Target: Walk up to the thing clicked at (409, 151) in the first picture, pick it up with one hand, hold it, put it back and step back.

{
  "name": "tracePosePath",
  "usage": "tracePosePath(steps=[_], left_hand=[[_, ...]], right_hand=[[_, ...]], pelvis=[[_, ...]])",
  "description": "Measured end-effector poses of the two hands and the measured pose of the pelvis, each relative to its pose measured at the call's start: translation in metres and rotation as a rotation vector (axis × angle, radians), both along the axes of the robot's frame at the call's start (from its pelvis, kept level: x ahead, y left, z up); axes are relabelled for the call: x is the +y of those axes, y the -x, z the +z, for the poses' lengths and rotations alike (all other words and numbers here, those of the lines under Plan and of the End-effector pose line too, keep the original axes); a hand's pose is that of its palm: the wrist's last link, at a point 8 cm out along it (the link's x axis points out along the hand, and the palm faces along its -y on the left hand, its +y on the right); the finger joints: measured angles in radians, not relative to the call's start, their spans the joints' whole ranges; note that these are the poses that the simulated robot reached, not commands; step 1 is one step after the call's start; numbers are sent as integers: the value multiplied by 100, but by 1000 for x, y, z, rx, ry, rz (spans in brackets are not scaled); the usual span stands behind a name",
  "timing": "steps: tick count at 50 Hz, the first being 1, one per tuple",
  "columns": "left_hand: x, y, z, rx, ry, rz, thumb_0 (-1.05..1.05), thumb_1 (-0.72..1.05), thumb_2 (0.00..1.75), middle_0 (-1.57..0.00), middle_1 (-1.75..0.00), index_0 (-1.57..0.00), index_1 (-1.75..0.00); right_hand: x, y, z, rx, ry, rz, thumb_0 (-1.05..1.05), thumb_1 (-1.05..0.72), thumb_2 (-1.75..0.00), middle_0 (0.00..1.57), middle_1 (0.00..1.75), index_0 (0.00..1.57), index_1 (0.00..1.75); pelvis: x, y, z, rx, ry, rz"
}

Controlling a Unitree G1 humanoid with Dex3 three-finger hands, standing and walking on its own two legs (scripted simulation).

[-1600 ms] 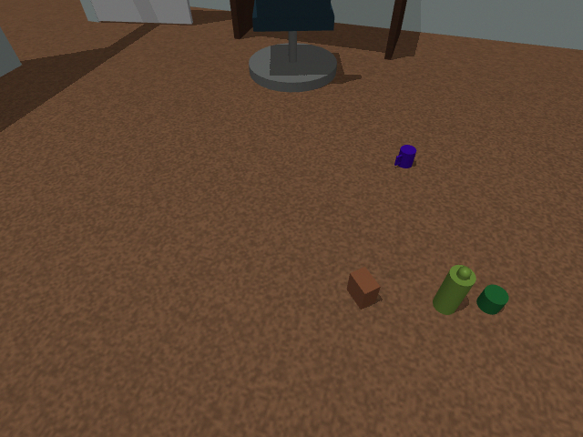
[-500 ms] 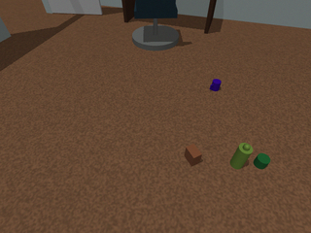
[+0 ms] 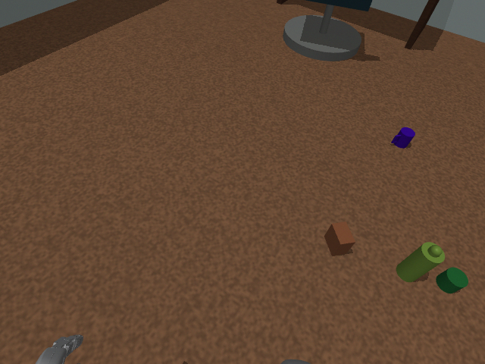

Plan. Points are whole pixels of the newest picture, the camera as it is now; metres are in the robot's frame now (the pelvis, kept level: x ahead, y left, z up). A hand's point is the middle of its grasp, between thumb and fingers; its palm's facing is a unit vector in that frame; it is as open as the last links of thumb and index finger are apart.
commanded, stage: walk up
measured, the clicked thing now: (401, 138) +1.40 -0.99 -0.70
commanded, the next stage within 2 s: stand in 1.18 s
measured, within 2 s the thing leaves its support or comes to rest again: neither
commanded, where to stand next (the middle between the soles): +0.06 -0.03 m, yaw +13 degrees
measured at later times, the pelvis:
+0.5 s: pelvis +0.00 -0.03 +0.00, yaw +11 degrees
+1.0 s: pelvis +0.00 -0.04 +0.02, yaw +15 degrees
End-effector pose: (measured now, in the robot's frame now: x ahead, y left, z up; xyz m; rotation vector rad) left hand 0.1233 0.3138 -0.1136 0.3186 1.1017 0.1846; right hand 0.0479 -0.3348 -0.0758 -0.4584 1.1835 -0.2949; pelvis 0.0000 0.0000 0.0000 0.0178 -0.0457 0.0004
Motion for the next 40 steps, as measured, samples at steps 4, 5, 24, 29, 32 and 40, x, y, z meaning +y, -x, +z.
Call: tracePosePath(steps=[4, 5, 24, 29, 32, 40], left_hand=[[1, 24, 2, 29, 6, 52, 1, 91, 90, -20, -30, -20, -29], [1, 32, 2, 41, 3, 63, 1, 91, 90, -20, -30, -20, -29], [-27, 138, 18, 81, -43, 233, 1, 90, 90, -21, -30, -21, -30], [-22, 145, 7, 97, -28, 283, 1, 90, 90, -20, -30, -20, -30], [-26, 144, 7, 87, -18, 291, 1, 90, 90, -20, -30, -20, -30], [-43, 145, 12, 74, -22, 277, 1, 90, 90, -20, -30, -20, -30]], right_hand=[[5, -13, 1, -4, -5, 53, 1, -90, -90, 21, 30, 20, 30], [5, -17, 0, -9, -8, 67, 1, -90, -90, 21, 30, 21, 30], [12, -101, -22, -63, -109, 275, 1, -90, -90, 21, 30, 20, 30], [26, -103, -20, -72, -112, 306, 1, -90, -90, 21, 30, 20, 30], [30, -105, -17, -78, -122, 313, 1, -90, -90, 21, 30, 20, 30], [28, -119, -23, -79, -164, 302, 1, -90, -90, 21, 30, 20, 30]], pelvis=[[-4, -2, 4, 10, 12, 34], [-6, -2, 4, 12, 15, 41], [-31, 4, 2, 15, 7, 184], [-28, 5, 1, 3, -2, 208], [-31, 4, 4, 3, 9, 219], [-42, 4, 6, -9, 24, 243]])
